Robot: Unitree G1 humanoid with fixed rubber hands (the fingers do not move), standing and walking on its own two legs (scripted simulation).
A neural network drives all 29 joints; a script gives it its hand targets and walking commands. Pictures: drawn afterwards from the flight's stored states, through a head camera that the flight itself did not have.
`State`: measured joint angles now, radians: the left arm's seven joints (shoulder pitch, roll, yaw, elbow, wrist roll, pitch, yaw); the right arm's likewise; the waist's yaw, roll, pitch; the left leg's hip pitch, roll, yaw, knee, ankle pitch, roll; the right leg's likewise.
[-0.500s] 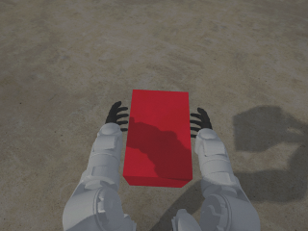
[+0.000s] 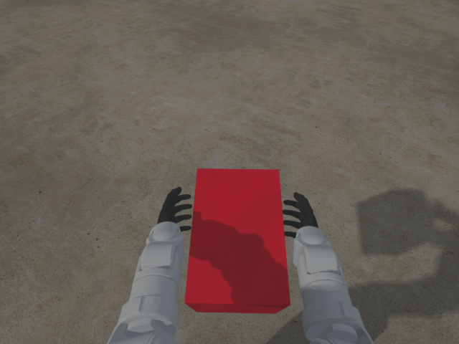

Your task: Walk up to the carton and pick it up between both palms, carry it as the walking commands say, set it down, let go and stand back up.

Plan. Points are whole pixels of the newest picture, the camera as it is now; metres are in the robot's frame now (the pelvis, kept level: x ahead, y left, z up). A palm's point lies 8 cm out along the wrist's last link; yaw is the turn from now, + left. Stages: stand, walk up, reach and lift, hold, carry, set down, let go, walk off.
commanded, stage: reach and lift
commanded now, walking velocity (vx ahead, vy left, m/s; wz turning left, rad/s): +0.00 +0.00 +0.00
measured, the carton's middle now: (237, 242) +0.36 -0.03 -0.09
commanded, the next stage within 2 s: hold in 1.86 s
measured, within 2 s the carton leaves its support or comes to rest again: neither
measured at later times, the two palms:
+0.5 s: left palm (156, 222) +0.32 +0.11 +0.07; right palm (314, 228) +0.30 -0.15 +0.06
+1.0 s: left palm (143, 224) +0.31 +0.13 +0.08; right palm (305, 223) +0.30 -0.13 +0.07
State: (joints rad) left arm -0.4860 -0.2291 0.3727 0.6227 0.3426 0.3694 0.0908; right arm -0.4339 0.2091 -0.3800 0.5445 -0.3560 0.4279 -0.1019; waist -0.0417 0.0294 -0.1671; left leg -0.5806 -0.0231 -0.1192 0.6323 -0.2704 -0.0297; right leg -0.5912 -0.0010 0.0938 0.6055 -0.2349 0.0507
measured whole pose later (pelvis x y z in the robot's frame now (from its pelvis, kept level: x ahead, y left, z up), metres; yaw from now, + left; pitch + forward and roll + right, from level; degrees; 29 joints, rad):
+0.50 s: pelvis -0.01 +0.00 +0.02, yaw +1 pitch -2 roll +0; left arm -0.48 -0.23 0.33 0.54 0.36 0.59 0.10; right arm -0.42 0.20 -0.32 0.47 -0.36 0.67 -0.09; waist -0.05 0.02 -0.06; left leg -0.22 -0.02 -0.14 0.49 -0.23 -0.03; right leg -0.22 -0.01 0.07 0.45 -0.19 0.05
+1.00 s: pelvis +0.00 -0.01 +0.02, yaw +1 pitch -6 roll +0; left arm -0.44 -0.21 0.30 0.43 0.37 0.72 0.03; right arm -0.41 0.20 -0.24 0.42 -0.35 0.79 -0.10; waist 0.00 0.02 -0.01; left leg -0.09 0.00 -0.14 0.40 -0.20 -0.04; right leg -0.10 -0.01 0.08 0.38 -0.17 0.03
